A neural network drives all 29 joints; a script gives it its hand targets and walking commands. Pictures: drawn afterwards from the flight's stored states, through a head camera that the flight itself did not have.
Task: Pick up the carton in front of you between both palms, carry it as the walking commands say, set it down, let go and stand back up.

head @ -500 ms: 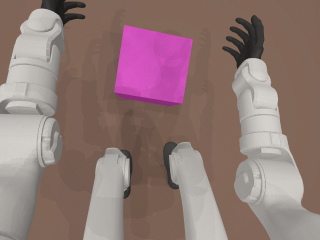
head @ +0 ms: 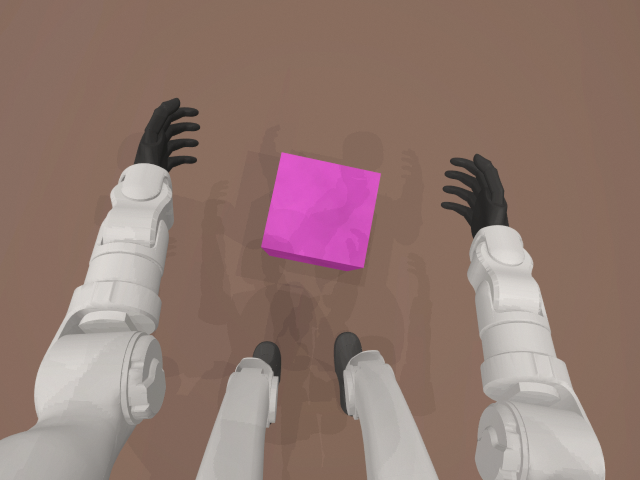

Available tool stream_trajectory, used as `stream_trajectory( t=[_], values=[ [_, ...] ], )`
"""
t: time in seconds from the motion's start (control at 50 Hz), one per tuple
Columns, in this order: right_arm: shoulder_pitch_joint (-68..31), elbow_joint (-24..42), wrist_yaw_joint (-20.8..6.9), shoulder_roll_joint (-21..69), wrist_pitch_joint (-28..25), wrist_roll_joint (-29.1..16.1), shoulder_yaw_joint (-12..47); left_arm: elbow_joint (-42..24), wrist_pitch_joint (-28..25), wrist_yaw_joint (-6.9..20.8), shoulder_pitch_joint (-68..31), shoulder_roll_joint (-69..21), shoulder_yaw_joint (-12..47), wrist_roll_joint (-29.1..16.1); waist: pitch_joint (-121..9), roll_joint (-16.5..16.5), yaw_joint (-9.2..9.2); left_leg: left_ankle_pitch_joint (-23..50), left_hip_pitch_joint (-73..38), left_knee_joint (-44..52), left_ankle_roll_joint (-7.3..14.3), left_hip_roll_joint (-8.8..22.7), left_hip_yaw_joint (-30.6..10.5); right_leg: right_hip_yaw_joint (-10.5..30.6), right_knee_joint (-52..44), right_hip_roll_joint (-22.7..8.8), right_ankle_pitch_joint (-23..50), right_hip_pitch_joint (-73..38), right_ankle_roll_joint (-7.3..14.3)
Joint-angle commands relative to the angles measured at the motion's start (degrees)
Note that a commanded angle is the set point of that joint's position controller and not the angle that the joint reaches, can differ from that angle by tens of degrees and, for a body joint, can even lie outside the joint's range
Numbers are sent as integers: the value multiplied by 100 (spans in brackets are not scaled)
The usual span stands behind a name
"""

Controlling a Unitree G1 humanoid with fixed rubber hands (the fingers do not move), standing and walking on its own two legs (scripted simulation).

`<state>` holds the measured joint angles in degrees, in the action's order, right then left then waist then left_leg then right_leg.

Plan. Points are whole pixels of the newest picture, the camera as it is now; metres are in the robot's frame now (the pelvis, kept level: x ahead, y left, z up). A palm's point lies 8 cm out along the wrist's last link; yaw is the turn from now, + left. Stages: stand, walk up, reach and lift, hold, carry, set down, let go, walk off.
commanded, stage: let go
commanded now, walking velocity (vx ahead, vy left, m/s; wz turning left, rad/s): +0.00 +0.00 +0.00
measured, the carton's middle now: (318, 219) +0.48 -0.04 -0.55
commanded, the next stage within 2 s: stand in 1.16 s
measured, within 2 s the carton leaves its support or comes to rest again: neither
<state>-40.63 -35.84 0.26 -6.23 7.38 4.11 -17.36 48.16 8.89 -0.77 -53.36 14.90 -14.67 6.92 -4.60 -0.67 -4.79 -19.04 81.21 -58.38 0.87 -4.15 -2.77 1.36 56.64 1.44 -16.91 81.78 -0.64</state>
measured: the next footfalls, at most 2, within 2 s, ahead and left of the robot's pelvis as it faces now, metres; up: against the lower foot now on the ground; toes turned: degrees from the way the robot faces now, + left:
none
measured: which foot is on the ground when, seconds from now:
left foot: down 0.00-1.00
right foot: down 0.00-1.00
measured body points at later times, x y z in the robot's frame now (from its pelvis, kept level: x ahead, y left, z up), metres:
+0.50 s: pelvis +0.07 -0.02 +0.09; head +0.18 -0.01 +0.52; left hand +0.33 +0.20 -0.01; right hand +0.26 -0.26 +0.01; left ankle +0.04 +0.10 -0.64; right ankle +0.06 -0.12 -0.64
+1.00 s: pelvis +0.07 +0.00 +0.10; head +0.08 +0.00 +0.55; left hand +0.24 +0.23 +0.03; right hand +0.24 -0.24 +0.03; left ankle +0.04 +0.10 -0.64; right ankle +0.06 -0.12 -0.64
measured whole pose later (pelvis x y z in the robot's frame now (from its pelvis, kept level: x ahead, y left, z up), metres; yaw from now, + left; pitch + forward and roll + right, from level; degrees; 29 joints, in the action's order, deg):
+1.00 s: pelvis +0.07 +0.00 +0.10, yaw -1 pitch -5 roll +0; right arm 11.7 -23.8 -3.7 -12.2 9.8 1.1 -2.3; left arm 24.8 6.9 3.4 13.0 12.4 -2.0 -0.5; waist 6.0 -0.4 0.2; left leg -16.8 4.2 -26.0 1.6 -2.5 -2.3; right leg 2.9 26.1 1.6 -15.1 6.1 0.2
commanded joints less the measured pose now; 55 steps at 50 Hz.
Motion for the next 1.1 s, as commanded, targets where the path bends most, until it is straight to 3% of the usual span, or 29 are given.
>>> stream_trajectory(
  t=[0.0, 0.06, 0.14, 0.3, 0.42, 0.6, 0.72, 0.88, 0.94, 0.96, 0.98, 1.08],
  values=[
    [142, 840, -249, -907, -201, 41, 145, -1251, -173, -230, -141, 258, 24, -55, -5323, -447, -133, 2701, -4445, 701, -278, 95, -127, -335, -506, 172, 2044, -3009, -58],
    [739, 921, -393, -914, -274, -103, 417, -1686, -287, -251, 520, 206, 131, -167, -4603, -290, -91, 2043, -4161, 1118, -254, 91, -16, -211, -827, 82, 1975, -3842, -30],
    [1655, 872, -487, -870, -413, -302, 724, -1788, -465, -146, 1537, 168, 269, -303, -3771, -162, -22, 1555, -4008, 1524, -209, 99, 83, -38, -1192, -15, 2045, -4732, -53],
    [3423, 1091, -421, -836, -721, -535, 1134, -1701, -828, 17, 3558, 130, 463, -405, -2856, 140, 79, 1593, -4254, 2115, -142, 88, 118, 269, -1673, -118, 3161, -6477, -118],
    [4591, 1537, -360, -903, -839, -610, 1349, -1983, -1019, 72, 4791, 193, 606, -490, -2122, 233, 123, 1864, -5208, 2651, -109, 113, 89, 293, -2196, -108, 3590, -7257, -171],
    [5168, 1675, -433, -1104, -697, -631, 1469, -2451, -903, 218, 6063, 136, 924, -601, -527, -234, 407, 1990, -6916, 3486, -210, 238, 54, 47, -3187, 55, 2139, -7318, -90],
    [5201, 1615, -455, -1177, -404, -483, 1358, -2748, -589, 382, 6324, 147, 1115, -687, 297, -54, 447, 1544, -7194, 3775, -199, 336, 43, -45, -3401, 101, 1406, -7473, -21],
    [5135, 1595, -448, -1193, -48, -302, 1250, -2994, -235, 487, 6273, 205, 1141, -726, 820, 109, 367, 1142, -7275, 3856, -156, 366, 71, -90, -3394, 94, 1039, -7756, 8],
    [5093, 1634, -459, -1178, 12, -294, 1262, -3008, -169, 484, 6302, 215, 1108, -682, 873, 29, 406, 1174, -7265, 3834, -158, 365, 72, -83, -3360, 86, 1053, -7885, 14],
    [4758, 1990, -316, -1371, 327, -283, 1262, -2636, -345, 367, 6542, 254, 1111, -802, 545, 193, 499, 1562, -7535, 3661, -172, 369, 72, -119, -3210, 225, 914, -7775, -12],
    [4952, 1927, -262, -1302, 402, -279, 1345, -2736, -362, 307, 6504, 265, 1116, -758, 616, 33, 506, 1670, -7495, 3587, -195, 348, 69, -105, -3198, 193, 896, -7742, 6],
    [4973, 1965, -152, -1200, 569, -326, 1424, -2817, -323, 259, 6371, 271, 1159, -750, 714, -109, 479, 1607, -7477, 3541, -157, 324, 50, -50, -3175, 163, 929, -7517, 12]
  ],
)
